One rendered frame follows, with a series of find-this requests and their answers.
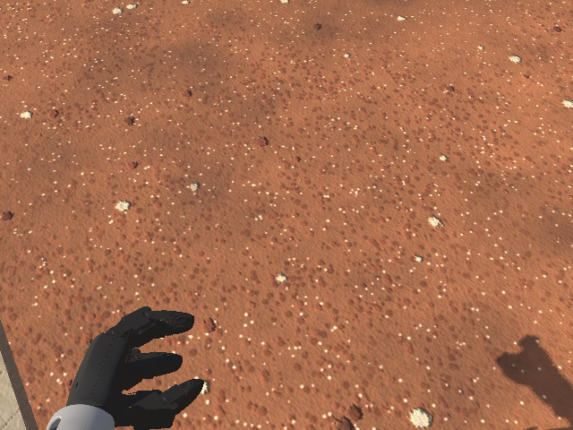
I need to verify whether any left robot hand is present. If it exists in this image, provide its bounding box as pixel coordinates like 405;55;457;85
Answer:
66;306;204;430

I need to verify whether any left robot forearm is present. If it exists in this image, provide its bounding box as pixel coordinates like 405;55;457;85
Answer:
47;404;115;430

